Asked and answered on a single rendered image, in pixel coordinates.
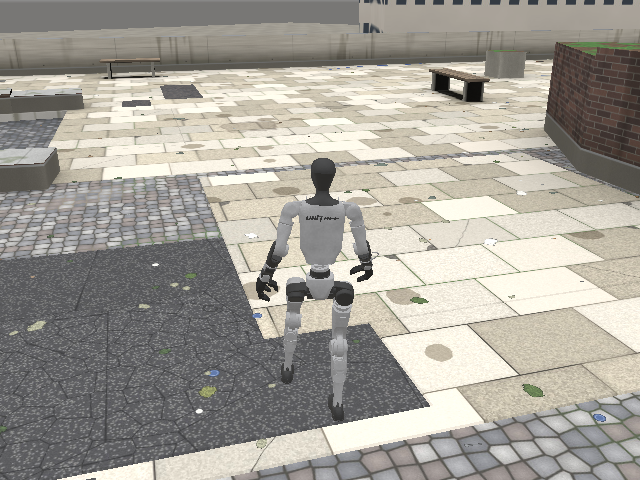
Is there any robot left hand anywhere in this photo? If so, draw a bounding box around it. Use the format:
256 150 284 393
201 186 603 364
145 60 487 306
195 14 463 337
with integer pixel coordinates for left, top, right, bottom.
256 277 278 302

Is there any right robot thigh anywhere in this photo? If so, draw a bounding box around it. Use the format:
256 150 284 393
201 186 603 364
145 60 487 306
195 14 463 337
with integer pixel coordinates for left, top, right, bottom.
329 281 354 357

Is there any robot left upper arm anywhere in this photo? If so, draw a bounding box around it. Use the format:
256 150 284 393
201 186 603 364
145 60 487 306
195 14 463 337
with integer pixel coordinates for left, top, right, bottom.
273 201 302 257

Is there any left robot forearm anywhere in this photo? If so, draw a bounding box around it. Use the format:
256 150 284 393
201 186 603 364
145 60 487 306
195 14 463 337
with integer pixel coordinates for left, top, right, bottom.
259 241 282 282

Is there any robot right hand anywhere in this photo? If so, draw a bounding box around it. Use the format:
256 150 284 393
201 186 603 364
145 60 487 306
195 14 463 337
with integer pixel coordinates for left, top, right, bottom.
350 265 373 282

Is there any right robot forearm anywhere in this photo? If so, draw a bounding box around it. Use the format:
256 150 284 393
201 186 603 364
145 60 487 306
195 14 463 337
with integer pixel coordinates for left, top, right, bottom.
358 240 373 270

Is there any left robot foot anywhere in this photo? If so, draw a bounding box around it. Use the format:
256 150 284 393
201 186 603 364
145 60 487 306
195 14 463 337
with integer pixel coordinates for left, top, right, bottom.
281 363 294 384

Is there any robot right upper arm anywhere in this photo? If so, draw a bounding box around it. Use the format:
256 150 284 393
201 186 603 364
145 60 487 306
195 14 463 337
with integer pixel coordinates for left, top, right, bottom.
342 201 369 255

